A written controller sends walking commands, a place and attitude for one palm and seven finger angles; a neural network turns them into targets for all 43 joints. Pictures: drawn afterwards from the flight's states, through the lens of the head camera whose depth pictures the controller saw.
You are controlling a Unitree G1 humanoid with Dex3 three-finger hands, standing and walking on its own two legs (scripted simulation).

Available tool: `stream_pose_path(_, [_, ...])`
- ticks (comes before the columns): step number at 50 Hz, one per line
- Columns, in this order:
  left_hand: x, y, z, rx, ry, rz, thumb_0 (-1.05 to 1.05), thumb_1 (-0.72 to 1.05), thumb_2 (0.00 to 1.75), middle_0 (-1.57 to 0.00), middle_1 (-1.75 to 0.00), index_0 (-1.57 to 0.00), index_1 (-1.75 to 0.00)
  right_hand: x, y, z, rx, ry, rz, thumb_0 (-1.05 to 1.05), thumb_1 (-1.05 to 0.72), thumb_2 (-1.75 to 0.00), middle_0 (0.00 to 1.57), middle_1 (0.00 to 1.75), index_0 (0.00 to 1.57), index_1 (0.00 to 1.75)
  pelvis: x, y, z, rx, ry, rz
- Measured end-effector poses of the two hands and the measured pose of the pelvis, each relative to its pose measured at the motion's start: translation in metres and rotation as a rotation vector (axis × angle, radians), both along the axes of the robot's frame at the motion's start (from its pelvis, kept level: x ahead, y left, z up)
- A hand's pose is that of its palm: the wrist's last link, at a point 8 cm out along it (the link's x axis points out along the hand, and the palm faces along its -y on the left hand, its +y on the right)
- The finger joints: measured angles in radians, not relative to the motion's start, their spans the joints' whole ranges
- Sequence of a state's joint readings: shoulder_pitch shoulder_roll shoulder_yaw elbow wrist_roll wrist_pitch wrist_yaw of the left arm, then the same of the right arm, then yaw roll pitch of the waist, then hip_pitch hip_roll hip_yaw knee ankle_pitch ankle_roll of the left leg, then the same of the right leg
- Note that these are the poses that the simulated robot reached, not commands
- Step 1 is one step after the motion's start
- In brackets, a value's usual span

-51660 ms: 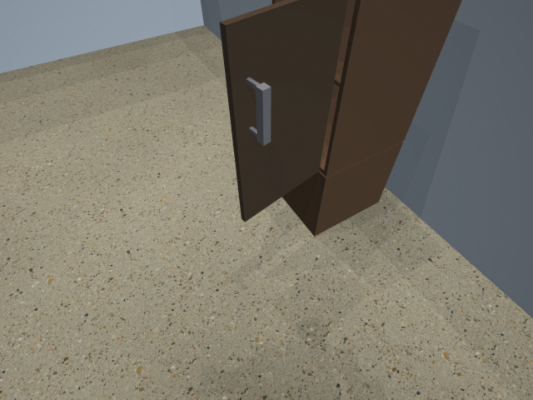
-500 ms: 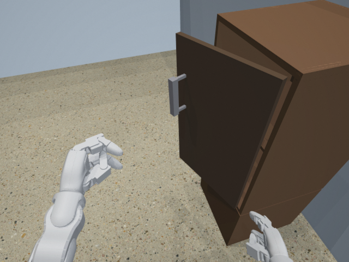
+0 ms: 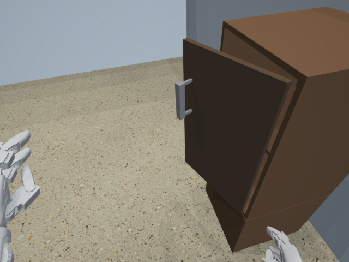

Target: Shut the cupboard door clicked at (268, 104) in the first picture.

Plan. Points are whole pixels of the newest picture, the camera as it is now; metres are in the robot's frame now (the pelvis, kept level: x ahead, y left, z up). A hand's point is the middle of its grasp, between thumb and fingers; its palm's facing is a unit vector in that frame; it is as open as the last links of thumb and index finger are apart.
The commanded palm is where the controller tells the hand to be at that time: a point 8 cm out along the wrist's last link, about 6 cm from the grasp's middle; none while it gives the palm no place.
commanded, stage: draw the hand back to the body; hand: left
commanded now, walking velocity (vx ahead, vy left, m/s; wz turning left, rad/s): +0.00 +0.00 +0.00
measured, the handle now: (185, 99) +0.62 +0.05 +0.06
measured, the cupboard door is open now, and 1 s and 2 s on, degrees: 23 23 23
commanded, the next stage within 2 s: step back with the hand held close in 0.26 s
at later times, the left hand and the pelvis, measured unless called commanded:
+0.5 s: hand (41, 184) +0.19 +0.27 +0.16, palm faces +0.45 -0.79 -0.42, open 7.4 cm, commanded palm +0.14 +0.30 +0.17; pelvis -0.01 +0.00 +0.00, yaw -1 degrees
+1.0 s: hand (22, 202) +0.16 +0.28 +0.16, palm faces +0.41 -0.78 -0.48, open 7.4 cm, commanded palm +0.10 +0.32 +0.17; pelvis -0.05 +0.02 -0.02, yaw -2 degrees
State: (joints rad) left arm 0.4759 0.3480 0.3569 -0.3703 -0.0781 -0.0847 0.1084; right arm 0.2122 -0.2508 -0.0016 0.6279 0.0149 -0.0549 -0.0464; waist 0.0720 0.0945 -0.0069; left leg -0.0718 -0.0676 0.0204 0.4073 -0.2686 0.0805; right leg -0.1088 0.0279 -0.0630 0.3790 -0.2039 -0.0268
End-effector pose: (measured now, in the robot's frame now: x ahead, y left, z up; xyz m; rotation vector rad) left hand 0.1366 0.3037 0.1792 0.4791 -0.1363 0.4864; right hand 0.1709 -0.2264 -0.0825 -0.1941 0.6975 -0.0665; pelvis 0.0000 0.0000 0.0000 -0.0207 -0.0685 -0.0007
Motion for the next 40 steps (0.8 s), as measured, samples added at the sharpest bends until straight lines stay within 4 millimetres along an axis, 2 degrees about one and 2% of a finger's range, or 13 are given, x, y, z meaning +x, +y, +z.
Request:
stream_pose_path(8, [0.001,-0.008,-0.011,-0.051,-0.01,-0.026,0.01,0.89,0.9,-0.22,-0.32,-0.23,-0.33,0.0,0.004,0.006,-0.003,-0.031,0.013,0.01,-0.91,-0.9,0.2,0.3,0.2,0.3,-0.006,-0.002,0.0,0.003,-0.006,0.0])
stream_pose_path(17, [0.005,-0.011,-0.003,-0.023,-0.022,-0.051,0.01,0.89,0.9,-0.21,-0.3,-0.22,-0.31,-0.005,0.008,0.005,0.018,-0.034,0.011,0.01,-0.91,-0.9,0.2,0.3,0.2,0.3,-0.006,-0.003,0.0,0.003,-0.01,-0.009])
stream_pose_path(24, [0.008,-0.004,0.002,0.022,-0.033,-0.048,0.01,0.88,0.9,-0.21,-0.3,-0.21,-0.3,-0.011,0.001,0.001,0.01,0.002,-0.011,0.01,-0.91,-0.9,0.2,0.3,0.2,0.3,-0.008,-0.004,-0.001,-0.008,0.029,-0.012])
stream_pose_path(33, [0.019,-0.003,-0.011,0.055,0.01,-0.139,0.01,0.89,0.9,-0.21,-0.3,-0.21,-0.3,-0.031,-0.018,-0.001,-0.058,0.058,-0.126,0.01,-0.91,-0.9,0.2,0.3,0.2,0.3,-0.013,0.011,-0.007,0.0,0.083,-0.033])
stream_pose_path(40, [0.013,0.01,-0.008,0.109,-0.006,-0.169,0.01,0.88,0.9,-0.21,-0.3,-0.22,-0.3,-0.051,-0.014,0.003,-0.089,0.06,-0.161,0.01,-0.91,-0.9,0.2,0.3,0.2,0.3,-0.028,0.02,-0.012,0.009,0.083,-0.047])
